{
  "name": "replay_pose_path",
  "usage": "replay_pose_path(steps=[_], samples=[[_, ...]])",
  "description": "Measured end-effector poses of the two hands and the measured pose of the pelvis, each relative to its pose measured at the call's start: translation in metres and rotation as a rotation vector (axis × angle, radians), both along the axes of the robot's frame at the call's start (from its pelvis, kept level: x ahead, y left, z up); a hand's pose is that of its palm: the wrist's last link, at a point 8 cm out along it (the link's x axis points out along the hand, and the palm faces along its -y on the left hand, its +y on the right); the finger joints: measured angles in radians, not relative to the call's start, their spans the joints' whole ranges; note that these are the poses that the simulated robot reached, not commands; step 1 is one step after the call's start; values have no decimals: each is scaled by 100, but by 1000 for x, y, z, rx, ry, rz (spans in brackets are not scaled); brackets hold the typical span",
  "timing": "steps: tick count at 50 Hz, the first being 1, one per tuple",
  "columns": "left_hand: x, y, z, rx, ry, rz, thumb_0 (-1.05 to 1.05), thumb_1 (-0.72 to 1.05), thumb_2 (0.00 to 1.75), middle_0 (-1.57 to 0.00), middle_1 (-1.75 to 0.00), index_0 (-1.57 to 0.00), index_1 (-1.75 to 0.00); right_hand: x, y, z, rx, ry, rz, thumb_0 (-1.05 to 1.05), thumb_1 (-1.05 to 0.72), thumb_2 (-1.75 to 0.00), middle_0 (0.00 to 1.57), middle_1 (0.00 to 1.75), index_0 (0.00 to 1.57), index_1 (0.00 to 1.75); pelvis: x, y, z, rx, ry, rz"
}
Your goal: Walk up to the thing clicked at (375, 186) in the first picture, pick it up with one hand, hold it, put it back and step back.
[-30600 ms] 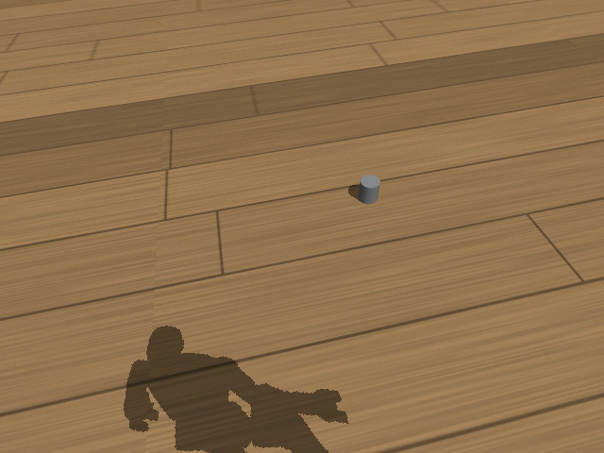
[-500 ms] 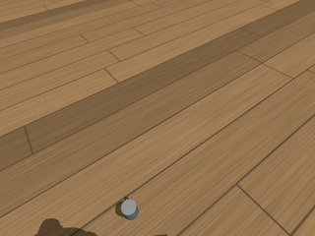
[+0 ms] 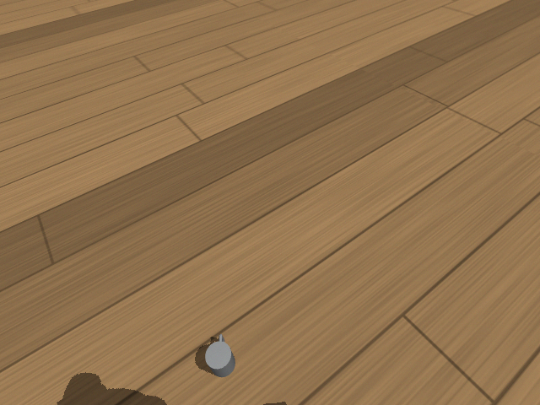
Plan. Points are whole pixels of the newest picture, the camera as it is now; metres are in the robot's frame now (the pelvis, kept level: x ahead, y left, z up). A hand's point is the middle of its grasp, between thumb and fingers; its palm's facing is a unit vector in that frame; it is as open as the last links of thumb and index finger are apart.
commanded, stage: stand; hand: left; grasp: from above
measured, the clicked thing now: (221, 354) +0.41 +0.23 -0.73
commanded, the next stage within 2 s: step back in 0.22 s
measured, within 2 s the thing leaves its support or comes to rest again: neither
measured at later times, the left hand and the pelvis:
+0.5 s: hand out of the picture +0.09 +0.30 -0.17, palm faces -0.02 -0.92 -0.38, open 7.4 cm; pelvis -0.04 +0.03 -0.02, yaw +1 degrees
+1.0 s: hand out of the picture -0.01 +0.31 -0.17, palm faces -0.10 -0.91 -0.40, open 7.4 cm; pelvis -0.13 +0.05 -0.03, yaw -4 degrees
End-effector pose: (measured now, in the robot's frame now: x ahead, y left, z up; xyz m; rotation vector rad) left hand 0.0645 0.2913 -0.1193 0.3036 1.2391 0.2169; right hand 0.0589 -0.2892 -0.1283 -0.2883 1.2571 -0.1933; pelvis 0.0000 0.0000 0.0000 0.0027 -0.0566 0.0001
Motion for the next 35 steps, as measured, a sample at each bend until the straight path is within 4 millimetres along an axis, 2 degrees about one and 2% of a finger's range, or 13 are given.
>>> replay_pose_path(steps=[12, 19, 24, 27, 29, 32, 35], samples=[[6, 0, 2, 1, -18, -1, 0, 90, 90, -21, -30, -20, -30, 4, -3, 1, -1, -13, 1, 0, -91, -90, 20, 30, 21, 30, 0, -1, -1, 0, 4, 0], [5, 20, -3, 33, -32, 2, 0, 90, 90, -21, -30, -20, -30, 0, -14, -2, -37, -15, -5, 0, -91, -90, 20, 30, 21, 30, -23, 7, -11, -12, 17, 4], [14, 44, -13, 47, -62, -39, 0, 90, 90, -21, -30, -20, -30, -21, -8, 2, -88, 4, -11, 0, -91, -90, 20, 30, 21, 30, -37, 27, -20, -4, 32, 7], [24, 60, -24, 37, -99, -51, 0, 90, 90, -21, -30, -20, -30, -41, 1, 1, -127, 33, -1, 0, -91, -90, 20, 30, 21, 30, -46, 42, -29, -8, 39, 14], [26, 64, -26, 34, -110, -51, 0, 90, 90, -21, -30, -20, -30, -56, 11, 4, -130, 61, 3, 0, -91, -90, 20, 30, 21, 30, -54, 47, -27, -11, 35, 11], [21, 66, -25, 22, -104, -59, 0, 90, 90, -21, -30, -20, -30, -74, 23, 12, -131, 84, -5, 0, -91, -90, 20, 30, 21, 30, -62, 52, -19, -23, 41, 7], [9, 66, -24, 10, -82, -81, 0, 90, 90, -21, -30, -20, -30, -82, 32, 14, -131, 68, -18, 0, -91, -90, 20, 30, 21, 30, -70, 57, -15, -28, 44, -10]])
